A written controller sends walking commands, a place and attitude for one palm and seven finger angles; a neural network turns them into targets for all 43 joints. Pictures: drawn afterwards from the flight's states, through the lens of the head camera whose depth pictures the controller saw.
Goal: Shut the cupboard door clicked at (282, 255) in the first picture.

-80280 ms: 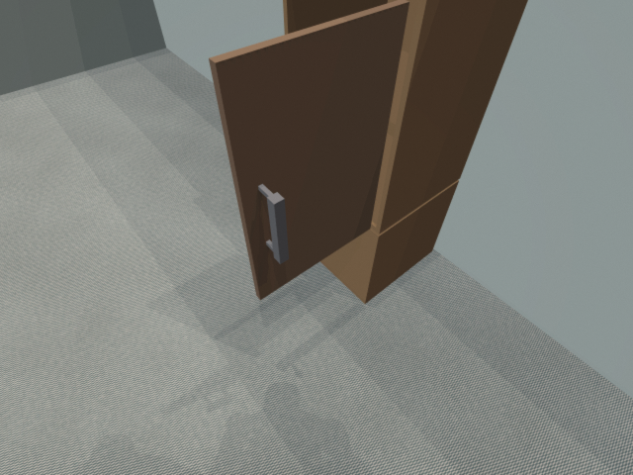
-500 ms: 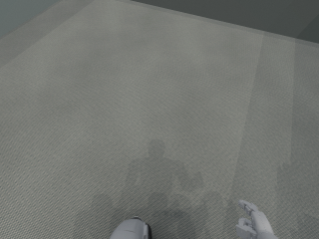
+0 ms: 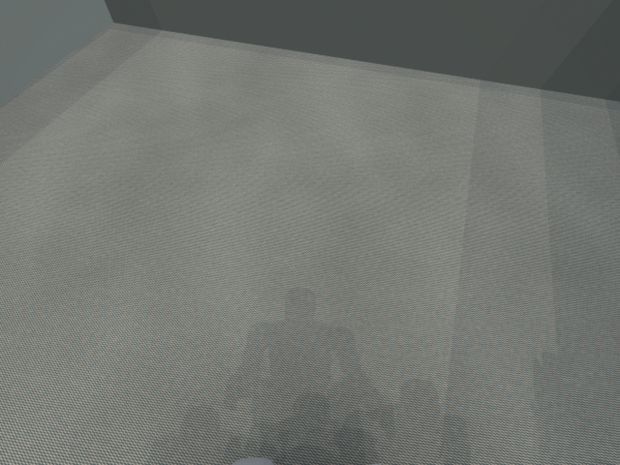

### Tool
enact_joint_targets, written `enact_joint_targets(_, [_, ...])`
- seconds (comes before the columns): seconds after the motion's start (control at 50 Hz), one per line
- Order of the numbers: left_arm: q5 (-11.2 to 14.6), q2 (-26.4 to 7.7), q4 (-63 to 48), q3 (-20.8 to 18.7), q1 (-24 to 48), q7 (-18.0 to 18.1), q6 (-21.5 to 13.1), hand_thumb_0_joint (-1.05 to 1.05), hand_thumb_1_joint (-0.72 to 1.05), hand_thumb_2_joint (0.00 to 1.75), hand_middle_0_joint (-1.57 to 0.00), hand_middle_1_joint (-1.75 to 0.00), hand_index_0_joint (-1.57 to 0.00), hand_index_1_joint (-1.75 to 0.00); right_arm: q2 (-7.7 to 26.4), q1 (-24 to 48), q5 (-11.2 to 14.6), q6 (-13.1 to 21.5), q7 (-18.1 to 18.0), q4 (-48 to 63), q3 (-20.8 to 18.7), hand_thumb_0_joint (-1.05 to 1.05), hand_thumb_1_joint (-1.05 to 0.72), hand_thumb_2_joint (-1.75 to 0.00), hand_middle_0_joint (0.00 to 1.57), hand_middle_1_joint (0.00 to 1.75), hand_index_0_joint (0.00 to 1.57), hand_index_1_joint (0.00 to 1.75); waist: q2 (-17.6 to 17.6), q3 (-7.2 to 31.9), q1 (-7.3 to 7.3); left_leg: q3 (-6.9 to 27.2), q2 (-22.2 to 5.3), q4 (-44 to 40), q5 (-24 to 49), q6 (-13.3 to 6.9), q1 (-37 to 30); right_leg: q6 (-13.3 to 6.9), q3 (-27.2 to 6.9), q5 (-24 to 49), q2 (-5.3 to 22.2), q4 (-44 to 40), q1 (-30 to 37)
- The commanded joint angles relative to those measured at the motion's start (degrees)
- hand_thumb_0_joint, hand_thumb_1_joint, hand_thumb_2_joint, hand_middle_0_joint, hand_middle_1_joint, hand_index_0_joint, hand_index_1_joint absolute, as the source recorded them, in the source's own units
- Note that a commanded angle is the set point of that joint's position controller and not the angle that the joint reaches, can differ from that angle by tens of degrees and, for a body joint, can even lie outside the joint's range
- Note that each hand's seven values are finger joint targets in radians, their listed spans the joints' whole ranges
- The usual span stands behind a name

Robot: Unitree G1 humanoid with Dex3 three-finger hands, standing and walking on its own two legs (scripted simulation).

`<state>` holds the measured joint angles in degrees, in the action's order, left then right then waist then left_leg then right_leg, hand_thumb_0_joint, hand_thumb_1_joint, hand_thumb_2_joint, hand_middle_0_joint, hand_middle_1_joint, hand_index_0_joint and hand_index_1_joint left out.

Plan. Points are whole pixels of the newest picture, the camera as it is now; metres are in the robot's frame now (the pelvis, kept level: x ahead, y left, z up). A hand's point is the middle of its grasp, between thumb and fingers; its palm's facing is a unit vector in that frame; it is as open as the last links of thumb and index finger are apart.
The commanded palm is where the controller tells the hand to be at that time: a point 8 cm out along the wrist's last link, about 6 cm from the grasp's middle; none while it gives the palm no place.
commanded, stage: turn to face it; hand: left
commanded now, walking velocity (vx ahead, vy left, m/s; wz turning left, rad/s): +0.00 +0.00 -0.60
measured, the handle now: out of the picture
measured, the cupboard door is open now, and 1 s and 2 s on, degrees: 3 3 3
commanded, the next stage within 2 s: none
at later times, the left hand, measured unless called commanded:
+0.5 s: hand (194, 414) +0.21 +0.20 -0.16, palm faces -0.29 -0.92 -0.25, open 7.4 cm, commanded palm none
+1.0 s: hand (231, 370) +0.28 +0.15 -0.16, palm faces -0.55 -0.82 -0.18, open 7.4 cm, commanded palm none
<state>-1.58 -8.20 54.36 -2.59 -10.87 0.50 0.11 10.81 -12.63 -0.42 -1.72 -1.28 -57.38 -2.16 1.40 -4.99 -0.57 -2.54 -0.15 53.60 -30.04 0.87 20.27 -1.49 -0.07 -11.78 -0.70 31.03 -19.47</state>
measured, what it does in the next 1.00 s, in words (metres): steps on the spot, turning right: left foot, then right foot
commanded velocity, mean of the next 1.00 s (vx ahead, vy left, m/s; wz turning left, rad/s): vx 0.00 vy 0.00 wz -0.60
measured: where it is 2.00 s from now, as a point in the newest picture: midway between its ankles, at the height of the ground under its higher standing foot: outside the picture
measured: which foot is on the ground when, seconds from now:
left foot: up 0.00-0.18, down 0.20-0.52, up 0.54-0.80, down 0.82-1.00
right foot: down 0.00-0.20, up 0.22-0.50, down 0.52-0.82, up 0.84-1.00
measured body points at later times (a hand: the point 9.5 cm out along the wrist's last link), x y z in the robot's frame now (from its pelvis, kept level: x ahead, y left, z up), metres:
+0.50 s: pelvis +0.04 +0.02 +0.00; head +0.09 +0.00 +0.45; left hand +0.22 +0.25 -0.14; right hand +0.04 -0.24 -0.14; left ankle +0.05 +0.15 -0.73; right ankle +0.01 -0.10 -0.72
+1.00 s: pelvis +0.08 +0.04 +0.01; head +0.14 +0.03 +0.45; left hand +0.30 +0.20 -0.15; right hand +0.00 -0.21 -0.12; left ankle +0.15 +0.12 -0.73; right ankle -0.02 -0.06 -0.66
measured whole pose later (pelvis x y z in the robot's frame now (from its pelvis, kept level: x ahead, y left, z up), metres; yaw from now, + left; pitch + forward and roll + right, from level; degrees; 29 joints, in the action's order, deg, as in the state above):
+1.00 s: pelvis +0.08 +0.04 +0.01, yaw -36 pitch +1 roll -2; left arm -1.3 -15.1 50.6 -4.9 -8.4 -2.6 5.0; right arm 11.4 -12.4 -1.7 -1.2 -1.3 -49.3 -0.4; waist -1.7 -5.8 0.5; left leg -7.9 -6.9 30.8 -15.2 -0.1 15.7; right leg 2.6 2.0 -28.1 0.2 60.0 -26.4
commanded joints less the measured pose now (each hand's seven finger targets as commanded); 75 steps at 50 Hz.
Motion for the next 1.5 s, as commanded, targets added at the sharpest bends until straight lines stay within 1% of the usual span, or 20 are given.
enact_joint_targets(0.0, [-0.1, -11.3, -3.2, -4.0, -3.4, 1.3, 0.1, 0.00, 0.90, 0.90, -0.20, -0.30, -0.20, -0.30, 3.0, -0.5, -0.1, 1.0, -0.6, 5.3, -0.8, 0.00, -0.90, -0.90, 0.20, 0.30, 0.20, 0.30, -5.9, 10.7, 1.25, 2.6, -2.1, 1.1, 2.8, 1.2, 6.1, -10.2, -16.3, 27.4, 14.7, -9.7, 14.2])
enact_joint_targets(0.12, [0.3, -12.4, -5.0, -4.5, 1.0, 0.3, 1.7, 0.00, 0.90, 0.90, -0.20, -0.30, -0.20, -0.30, 4.0, -5.0, 0.0, 1.2, -1.0, 6.1, -1.2, 0.00, -0.90, -0.90, 0.20, 0.30, 0.20, 0.30, -9.2, 8.5, -1.31, 1.2, -0.3, -23.5, 14.2, 1.3, -9.4, -5.3, -17.4, 9.5, 9.2, -7.6, 0.9])
enact_joint_targets(0.14, [0.7, -11.0, -5.9, -4.1, 2.2, 0.1, 1.9, 0.00, 0.90, 0.90, -0.20, -0.30, -0.20, -0.30, 6.1, -7.1, -0.2, 1.9, -1.2, 5.8, -1.5, 0.00, -0.90, -0.90, 0.20, 0.30, 0.20, 0.30, -5.0, 9.0, -2.46, 3.5, -3.4, -30.9, 15.6, 0.6, -15.6, -3.0, -15.1, 3.7, 6.0, -4.1, -4.4])
enact_joint_targets(0.18, [1.0, -7.9, -8.3, -3.4, 2.1, -1.0, 2.0, 0.00, 0.90, 0.90, -0.20, -0.30, -0.20, -0.30, 14.1, -6.1, -1.3, 1.9, -1.6, 8.0, -2.9, 0.00, -0.90, -0.90, 0.20, 0.30, 0.20, 0.30, 15.5, 6.0, -2.37, 23.2, -25.4, -40.4, 18.2, -9.3, -14.2, 2.4, -1.1, -20.9, -2.6, 16.9, -13.8])
enact_joint_targets(0.2, [0.2, -9.8, -8.2, -3.6, 3.2, -1.1, 2.4, 0.00, 0.90, 0.90, -0.20, -0.30, -0.20, -0.30, 13.3, -4.2, -1.5, 2.0, -1.4, 8.4, -2.6, 0.00, -0.90, -0.90, 0.20, 0.30, 0.20, 0.30, 12.7, 4.4, -1.85, 22.3, -26.1, -39.8, 21.1, -11.5, -11.1, 2.6, -2.7, -20.8, -0.2, 25.0, -13.5])
enact_joint_targets(0.3, [0.5, -8.4, -6.9, -3.3, 1.8, -2.8, 3.0, 0.00, 0.90, 0.90, -0.20, -0.30, -0.20, -0.30, 11.3, 1.6, -1.5, 1.8, -1.5, 9.8, -2.0, 0.00, -0.90, -0.90, 0.20, 0.30, 0.20, 0.30, 8.3, 4.6, 0.71, 3.0, -18.5, -32.9, 39.5, -9.1, -13.4, 4.1, 2.2, -14.2, 2.5, 24.7, -10.0])
enact_joint_targets(0.46, [0.3, -10.1, -7.3, -3.3, -1.4, -2.7, 1.7, 0.00, 0.90, 0.90, -0.20, -0.30, -0.20, -0.30, 13.8, 0.7, -0.9, 1.0, -0.4, 9.1, -3.6, 0.00, -0.90, -0.90, 0.20, 0.30, 0.20, 0.30, 7.1, 7.2, 1.98, -4.7, -17.2, -18.9, 39.0, -3.4, -11.4, 1.4, 6.6, 1.9, 0.2, -3.1, 8.1])
enact_joint_targets(0.5, [-0.3, -20.4, -5.2, -5.3, -9.3, -1.2, 0.2, 0.00, 0.90, 0.90, -0.20, -0.30, -0.20, -0.30, 7.1, 3.1, -0.1, 1.2, 0.4, 12.8, -2.2, 0.00, -0.90, -0.90, 0.20, 0.30, 0.20, 0.30, -16.8, 11.0, 5.70, -8.9, -4.1, 6.3, -4.0, 2.9, 13.3, -8.5, -20.8, 41.2, 21.4, -7.8, 27.3])
enact_joint_targets(0.52, [0.6, -20.9, -4.5, -5.3, -11.2, -0.4, 0.6, 0.00, 0.90, 0.90, -0.20, -0.30, -0.20, -0.30, 8.2, 5.7, 0.0, 0.3, -0.6, 13.7, -1.8, 0.00, -0.90, -0.90, 0.20, 0.30, 0.20, 0.30, -13.2, 10.8, 6.52, 0.9, -4.9, 12.7, -7.4, 2.7, 15.1, -12.6, -21.4, 43.7, 23.9, -7.5, 23.9])
enact_joint_targets(0.76, [0.4, -15.8, -9.0, -4.4, 4.6, -0.5, 2.3, 0.00, 0.90, 0.90, -0.20, -0.30, -0.20, -0.30, 7.9, -3.7, -0.1, 1.1, -0.5, 10.3, -1.6, 0.00, -0.90, -0.90, 0.20, 0.30, 0.20, 0.30, -9.2, 7.6, -2.10, -0.3, -1.9, -24.5, 16.3, 2.6, -8.8, -4.5, -14.8, 12.1, 9.5, -2.9, 0.7])
enact_joint_targets(0.8, [1.1, -9.9, -10.6, -3.1, 2.5, -1.4, 2.8, 0.00, 0.90, 0.90, -0.20, -0.30, -0.20, -0.30, 16.9, -6.5, -1.2, 2.0, -0.6, 10.5, -3.0, 0.00, -0.90, -0.90, 0.20, 0.30, 0.20, 0.30, 17.0, 9.2, -2.33, 21.3, -22.4, -37.4, 21.7, -5.3, -16.8, 2.0, -2.7, -17.2, -2.5, 16.5, -11.7])
enact_joint_targets(0.82, [0.6, -11.4, -11.2, -3.1, 3.6, -1.6, 2.7, 0.00, 0.90, 0.90, -0.20, -0.30, -0.20, -0.30, 17.7, -6.5, -1.5, 1.9, -1.0, 11.0, -2.9, 0.00, -0.90, -0.90, 0.20, 0.30, 0.20, 0.30, 15.0, 8.6, -2.87, 24.7, -27.9, -38.4, 24.2, -10.2, -13.2, 2.6, -2.2, -24.6, -1.2, 28.1, -12.4])
enact_joint_targets(0.92, [0.6, -10.1, -9.0, -3.3, 3.8, -3.1, 3.3, 0.00, 0.90, 0.90, -0.20, -0.30, -0.20, -0.30, 12.8, 0.2, -1.5, 1.9, -1.4, 12.1, -1.6, 0.00, -0.90, -0.90, 0.20, 0.30, 0.20, 0.30, 9.4, 6.5, 0.23, 5.5, -19.7, -33.2, 38.5, -8.9, -13.2, 4.5, 0.5, -16.7, 2.7, 31.8, -10.9])
enact_joint_targets(1.06, [0.5, -8.5, -10.0, -2.5, 5.9, -3.2, 2.9, 0.00, 0.90, 0.90, -0.20, -0.30, -0.20, -0.30, 14.4, -2.8, -1.5, 1.2, -0.5, 9.6, -3.1, 0.00, -0.90, -0.90, 0.20, 0.30, 0.20, 0.30, 11.5, 7.5, -1.69, -0.4, -20.9, -29.7, 36.9, -7.7, -14.1, 3.1, 5.6, -14.2, 0.8, 12.1, -2.4])
enact_joint_targets(1.12, [0.4, -10.8, -8.1, -3.1, 0.0, -2.8, 2.3, 0.00, 0.90, 0.90, -0.20, -0.30, -0.20, -0.30, 14.5, -0.8, -0.9, 0.8, -0.1, 9.8, -3.6, 0.00, -0.90, -0.90, 0.20, 0.30, 0.20, 0.30, 7.8, 8.4, 1.66, -5.0, -18.5, -20.7, 29.5, -2.9, -7.6, 1.5, 6.2, -0.3, 0.5, -4.0, 10.2])
enact_joint_targets(1.16, [-0.2, -20.6, -6.2, -5.0, -5.8, -1.4, 1.1, 0.00, 0.90, 0.90, -0.20, -0.30, -0.20, -0.30, 7.6, 2.8, -0.3, 0.6, 0.5, 13.7, -2.1, 0.00, -0.90, -0.90, 0.20, 0.30, 0.20, 0.30, -18.5, 7.9, 5.13, -8.7, -5.6, 2.2, -6.6, 3.2, 15.2, -7.6, -21.4, 23.6, 21.4, -12.0, 22.0])
enact_joint_targets(1.18, [0.5, -21.4, -6.0, -4.8, -7.9, -0.8, 1.4, 0.00, 0.90, 0.90, -0.20, -0.30, -0.20, -0.30, 9.2, 5.5, -0.4, -0.2, -0.1, 14.5, -1.9, 0.00, -0.90, -0.90, 0.20, 0.30, 0.20, 0.30, -13.8, 7.2, 6.24, -0.3, -5.8, 9.6, -6.5, 2.9, 16.1, -11.3, -21.9, 27.1, 23.4, -11.6, 17.5])
enact_joint_targets(1.26, [0.3, -15.7, -8.8, -3.7, 2.6, 0.1, 1.5, 0.00, 0.90, 0.90, -0.20, -0.30, -0.20, -0.30, 9.2, 2.4, -0.5, -0.3, -0.1, 11.2, -2.0, 0.00, -0.90, -0.90, 0.20, 0.30, 0.20, 0.30, -11.4, 7.3, 0.41, 2.0, -6.6, 11.1, 5.2, 3.9, 13.0, -9.0, -12.8, 21.2, 14.4, -9.2, 12.6])
enact_joint_targets(1.44, [0.4, -16.4, -8.5, -4.4, 3.9, -0.5, 2.2, 0.00, 0.90, 0.90, -0.20, -0.30, -0.20, -0.30, 8.0, -2.9, 0.0, 1.0, -0.6, 10.6, -1.6, 0.00, -0.90, -0.90, 0.20, 0.30, 0.20, 0.30, -10.4, 8.3, -1.46, 0.0, -1.8, -23.0, 14.1, 2.8, -5.4, -5.7, -17.7, 15.1, 10.2, -3.8, 4.6])
enact_joint_targets(1.48, [1.3, -10.7, -9.9, -3.3, 1.9, -1.2, 2.8, 0.00, 0.90, 0.90, -0.20, -0.30, -0.20, -0.30, 15.6, -5.2, -1.1, 2.0, -0.9, 10.3, -2.7, 0.00, -0.90, -0.90, 0.20, 0.30, 0.20, 0.30, 11.4, 9.3, -1.74, 16.6, -18.2, -36.1, 21.6, -3.2, -18.2, 0.8, -7.5, -7.9, -1.8, 10.9, -10.4])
